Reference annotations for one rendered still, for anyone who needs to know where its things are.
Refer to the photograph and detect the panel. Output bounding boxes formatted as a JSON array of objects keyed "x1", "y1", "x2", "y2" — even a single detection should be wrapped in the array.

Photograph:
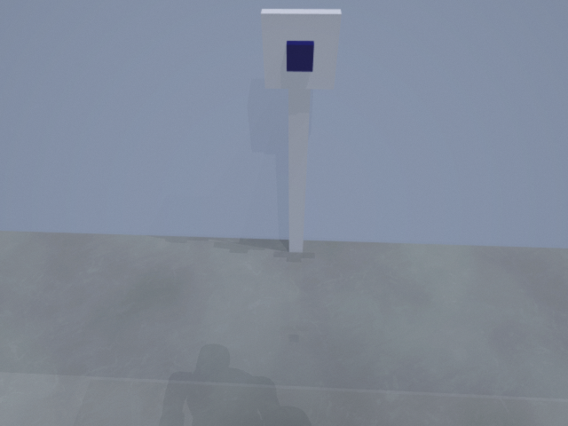
[{"x1": 261, "y1": 9, "x2": 342, "y2": 253}]

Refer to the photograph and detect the button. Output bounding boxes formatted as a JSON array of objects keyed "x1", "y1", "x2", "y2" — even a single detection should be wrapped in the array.
[{"x1": 287, "y1": 41, "x2": 314, "y2": 72}]

